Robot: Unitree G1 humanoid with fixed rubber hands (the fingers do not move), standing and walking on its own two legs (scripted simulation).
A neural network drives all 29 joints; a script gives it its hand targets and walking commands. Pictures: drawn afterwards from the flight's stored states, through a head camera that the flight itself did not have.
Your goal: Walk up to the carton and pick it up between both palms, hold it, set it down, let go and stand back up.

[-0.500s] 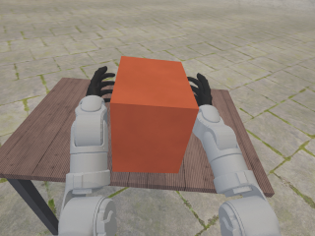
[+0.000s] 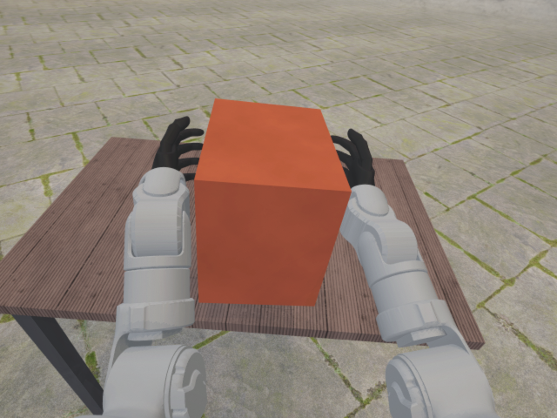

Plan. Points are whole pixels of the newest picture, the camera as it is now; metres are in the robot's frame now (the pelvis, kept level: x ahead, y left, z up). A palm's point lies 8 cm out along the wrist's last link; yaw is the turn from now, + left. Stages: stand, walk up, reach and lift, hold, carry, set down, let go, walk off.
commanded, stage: hold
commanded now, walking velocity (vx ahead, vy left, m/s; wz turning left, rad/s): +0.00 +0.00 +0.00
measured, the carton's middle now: (263, 199) +0.38 +0.00 +0.17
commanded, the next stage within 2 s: none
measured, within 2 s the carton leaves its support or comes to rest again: neither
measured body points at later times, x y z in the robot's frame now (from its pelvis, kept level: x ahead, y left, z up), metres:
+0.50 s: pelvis +0.01 +0.00 +0.00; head -0.03 +0.02 +0.45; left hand +0.40 +0.13 +0.21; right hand +0.39 -0.13 +0.21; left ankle +0.01 +0.13 -0.75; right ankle +0.04 -0.12 -0.75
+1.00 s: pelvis -0.01 +0.00 +0.00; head -0.05 +0.02 +0.45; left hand +0.38 +0.13 +0.22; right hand +0.38 -0.13 +0.21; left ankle +0.01 +0.13 -0.75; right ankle +0.04 -0.12 -0.75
